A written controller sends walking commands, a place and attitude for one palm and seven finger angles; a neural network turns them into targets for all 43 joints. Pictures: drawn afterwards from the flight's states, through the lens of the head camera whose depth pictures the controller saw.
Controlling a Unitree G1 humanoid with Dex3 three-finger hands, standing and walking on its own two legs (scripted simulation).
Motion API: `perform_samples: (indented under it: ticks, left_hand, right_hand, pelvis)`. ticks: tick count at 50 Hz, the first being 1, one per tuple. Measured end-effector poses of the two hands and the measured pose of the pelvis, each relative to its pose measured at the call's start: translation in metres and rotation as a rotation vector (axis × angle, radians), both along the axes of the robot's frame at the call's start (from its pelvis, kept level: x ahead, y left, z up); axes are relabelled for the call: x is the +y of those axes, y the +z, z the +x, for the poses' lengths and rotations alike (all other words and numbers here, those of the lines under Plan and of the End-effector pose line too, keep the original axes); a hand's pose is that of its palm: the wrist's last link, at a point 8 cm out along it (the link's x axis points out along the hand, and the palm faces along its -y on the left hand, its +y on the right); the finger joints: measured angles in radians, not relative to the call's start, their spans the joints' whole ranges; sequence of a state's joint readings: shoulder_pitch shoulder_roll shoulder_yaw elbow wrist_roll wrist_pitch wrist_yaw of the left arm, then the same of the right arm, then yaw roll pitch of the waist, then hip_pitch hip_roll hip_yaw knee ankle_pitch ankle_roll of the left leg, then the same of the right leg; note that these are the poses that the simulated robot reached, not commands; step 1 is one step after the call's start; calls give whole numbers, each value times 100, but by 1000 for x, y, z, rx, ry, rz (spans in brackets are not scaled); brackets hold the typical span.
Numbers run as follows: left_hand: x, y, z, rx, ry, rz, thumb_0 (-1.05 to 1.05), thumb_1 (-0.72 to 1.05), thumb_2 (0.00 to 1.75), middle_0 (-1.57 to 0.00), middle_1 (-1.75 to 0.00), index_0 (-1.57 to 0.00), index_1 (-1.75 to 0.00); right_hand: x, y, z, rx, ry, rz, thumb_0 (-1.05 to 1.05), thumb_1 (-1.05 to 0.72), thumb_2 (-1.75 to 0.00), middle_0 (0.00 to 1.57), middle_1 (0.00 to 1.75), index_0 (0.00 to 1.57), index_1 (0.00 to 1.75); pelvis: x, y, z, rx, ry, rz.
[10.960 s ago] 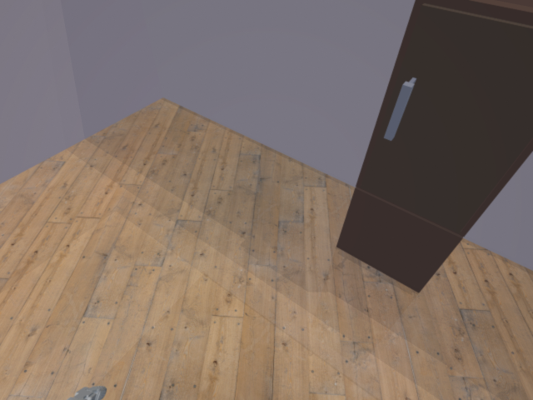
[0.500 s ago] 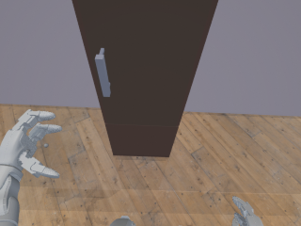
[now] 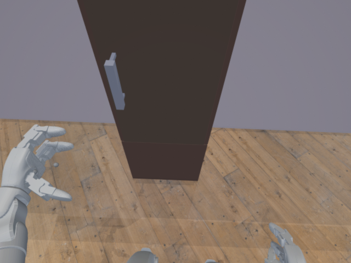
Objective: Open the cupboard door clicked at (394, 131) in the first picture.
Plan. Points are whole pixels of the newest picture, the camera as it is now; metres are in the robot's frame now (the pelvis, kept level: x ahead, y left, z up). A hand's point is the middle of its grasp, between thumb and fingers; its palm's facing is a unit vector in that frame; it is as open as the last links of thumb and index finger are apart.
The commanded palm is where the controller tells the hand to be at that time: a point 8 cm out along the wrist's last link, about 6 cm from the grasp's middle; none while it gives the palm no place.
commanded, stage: move the hooked fingers beside the handle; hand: left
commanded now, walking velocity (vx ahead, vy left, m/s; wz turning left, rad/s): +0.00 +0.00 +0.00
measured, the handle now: (117, 82) +0.58 +0.21 +0.06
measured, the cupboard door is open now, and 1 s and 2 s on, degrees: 0 0 0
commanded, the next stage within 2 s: none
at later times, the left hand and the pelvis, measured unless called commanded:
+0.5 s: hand (68, 132) +0.38 +0.28 +0.06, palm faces +0.03 -1.00 -0.02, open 14.0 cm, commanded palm +0.37 +0.33 +0.06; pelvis +0.01 +0.01 +0.00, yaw -1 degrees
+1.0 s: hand (80, 111) +0.45 +0.28 +0.06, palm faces +0.01 -1.00 -0.01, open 14.0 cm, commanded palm +0.44 +0.32 +0.06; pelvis +0.00 +0.03 -0.01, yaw -2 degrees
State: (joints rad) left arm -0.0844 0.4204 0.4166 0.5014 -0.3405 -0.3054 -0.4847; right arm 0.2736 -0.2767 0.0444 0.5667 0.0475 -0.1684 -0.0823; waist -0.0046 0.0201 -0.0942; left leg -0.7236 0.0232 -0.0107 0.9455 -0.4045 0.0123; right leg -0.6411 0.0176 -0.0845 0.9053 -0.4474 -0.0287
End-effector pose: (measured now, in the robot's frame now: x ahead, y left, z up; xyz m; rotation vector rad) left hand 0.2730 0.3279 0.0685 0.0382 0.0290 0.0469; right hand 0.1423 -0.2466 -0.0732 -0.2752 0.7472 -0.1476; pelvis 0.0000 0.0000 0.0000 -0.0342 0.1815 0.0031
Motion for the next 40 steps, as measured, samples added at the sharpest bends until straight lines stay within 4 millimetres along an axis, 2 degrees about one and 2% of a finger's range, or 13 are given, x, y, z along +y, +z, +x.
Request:
perform_samples:
  ticks: [6, 13, 21, 31, 40]
  left_hand:
    - [0, 0, 29, -25, -3, -8, -2, -50, 30, -30, -120, -30, -120]
    - [-5, 1, 62, -2, -45, -17, -2, -50, 30, -30, -120, -30, -120]
    - [9, -3, 79, 5, 5, -13, -2, -50, 30, -30, -120, -30, -120]
    - [4, -13, 112, 4, -38, -39, -2, -50, 30, -30, -120, -30, -120]
    - [8, -3, 136, -19, -22, -39, -2, -50, 30, -30, -120, -30, -120]
  right_hand:
    - [-8, -7, -8, 46, -19, -23, 1, -91, -89, 20, 30, 21, 30]
    - [-14, -9, -27, 103, -78, -25, 1, -91, -89, 20, 30, 21, 30]
    - [-16, -13, -50, 193, -118, -31, 1, -91, -89, 20, 30, 21, 30]
    - [-8, -19, -64, 276, -138, -53, 1, -91, -89, 20, 30, 21, 30]
    - [2, -19, -76, 307, -164, -39, 1, -91, -89, 20, 30, 21, 30]
  pelvis:
    - [-3, -4, -1, 16, 2, -2]
    - [0, -3, 4, 39, -16, 1]
    - [5, -3, 10, 61, -27, 0]
    - [15, -7, 9, 89, -22, -13]
    - [22, -7, 9, 103, -36, -17]
